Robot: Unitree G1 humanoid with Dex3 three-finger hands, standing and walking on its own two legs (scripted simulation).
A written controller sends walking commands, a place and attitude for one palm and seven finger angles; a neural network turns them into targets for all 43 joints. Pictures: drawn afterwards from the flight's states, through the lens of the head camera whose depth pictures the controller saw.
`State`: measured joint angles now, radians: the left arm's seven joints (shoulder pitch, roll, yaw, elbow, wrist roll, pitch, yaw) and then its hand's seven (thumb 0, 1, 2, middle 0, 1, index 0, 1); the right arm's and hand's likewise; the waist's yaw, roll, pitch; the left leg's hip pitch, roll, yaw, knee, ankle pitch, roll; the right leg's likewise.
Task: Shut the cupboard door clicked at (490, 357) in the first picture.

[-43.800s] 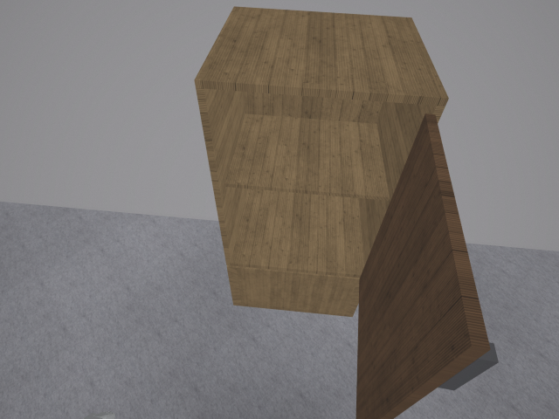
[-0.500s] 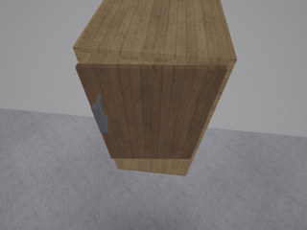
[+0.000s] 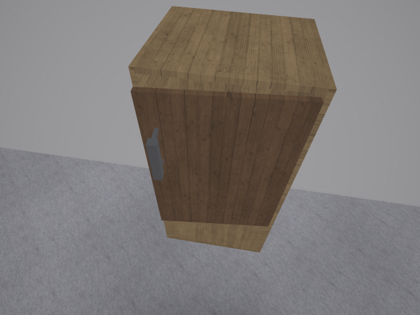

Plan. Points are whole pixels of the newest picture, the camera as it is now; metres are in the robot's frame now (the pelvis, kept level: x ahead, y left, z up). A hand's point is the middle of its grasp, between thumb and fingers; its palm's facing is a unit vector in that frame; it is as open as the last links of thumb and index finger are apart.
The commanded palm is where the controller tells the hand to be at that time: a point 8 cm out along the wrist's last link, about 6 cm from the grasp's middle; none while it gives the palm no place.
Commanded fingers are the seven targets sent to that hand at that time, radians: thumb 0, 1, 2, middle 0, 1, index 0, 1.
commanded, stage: come to a stop and stand still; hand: left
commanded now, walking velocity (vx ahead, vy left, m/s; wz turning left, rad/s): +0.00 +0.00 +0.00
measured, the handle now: (157, 154) +0.49 +0.18 -0.02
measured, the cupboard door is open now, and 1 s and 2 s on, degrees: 6 6 6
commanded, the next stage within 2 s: look again from close up in 0.56 s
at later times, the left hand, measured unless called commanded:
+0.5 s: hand out of the picture +0.01 +0.22 -0.15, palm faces -0.05 -0.97 -0.22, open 7.3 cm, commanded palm none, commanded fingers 0.00 0.90 0.90 -0.20 -0.30 -0.20 -0.30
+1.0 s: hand out of the picture +0.01 +0.17 -0.15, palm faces -0.03 -0.98 -0.21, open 7.3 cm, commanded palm none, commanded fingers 0.00 0.90 0.90 -0.20 -0.30 -0.20 -0.30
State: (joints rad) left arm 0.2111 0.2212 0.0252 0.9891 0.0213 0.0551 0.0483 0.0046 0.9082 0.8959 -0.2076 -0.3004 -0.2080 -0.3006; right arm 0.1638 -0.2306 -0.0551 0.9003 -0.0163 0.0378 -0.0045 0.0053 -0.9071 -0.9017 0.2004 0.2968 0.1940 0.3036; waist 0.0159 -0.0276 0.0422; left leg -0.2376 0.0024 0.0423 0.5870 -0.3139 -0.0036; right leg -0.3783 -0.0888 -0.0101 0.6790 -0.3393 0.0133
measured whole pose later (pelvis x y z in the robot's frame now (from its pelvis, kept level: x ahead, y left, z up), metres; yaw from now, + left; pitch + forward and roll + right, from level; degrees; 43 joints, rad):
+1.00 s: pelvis +0.01 +0.00 +0.02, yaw -2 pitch +0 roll +1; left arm 0.29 0.14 -0.02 1.11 0.02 -0.01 0.03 0.01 0.93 0.90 -0.20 -0.30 -0.20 -0.30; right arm 0.29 -0.17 0.01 1.08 -0.01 -0.02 -0.03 0.01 -0.92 -0.90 0.20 0.30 0.20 0.30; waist 0.00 0.02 0.01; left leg -0.16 0.00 0.08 0.39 -0.24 0.00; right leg -0.24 0.02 -0.02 0.45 -0.21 -0.05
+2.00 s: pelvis -0.04 +0.03 -0.09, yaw -1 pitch +15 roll -2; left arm 0.41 0.19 0.02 -0.10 -0.23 -0.22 -0.23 0.01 0.91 0.90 -0.72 -0.87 -0.72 -0.87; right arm 0.25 -0.15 0.06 0.49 0.03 -0.14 -0.04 0.02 -0.90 -0.90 0.21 0.30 0.20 0.31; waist 0.01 0.03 -0.14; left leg -0.96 -0.02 -0.03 1.26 -0.55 0.02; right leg -0.99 0.01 -0.06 1.19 -0.46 -0.02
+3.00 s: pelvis -0.01 +0.02 -0.08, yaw -1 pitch +16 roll -1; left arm 0.40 0.23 0.12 -0.03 -0.27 -0.32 -0.24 0.02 0.91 0.90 -1.30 -1.50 -1.30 -1.50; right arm 0.28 -0.25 0.01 0.47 0.02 -0.12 -0.05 0.01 -0.90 -0.90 0.21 0.30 0.20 0.30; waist -0.01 0.02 -0.16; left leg -0.87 -0.01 -0.04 1.17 -0.58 0.01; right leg -0.91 0.02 -0.07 1.12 -0.49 -0.04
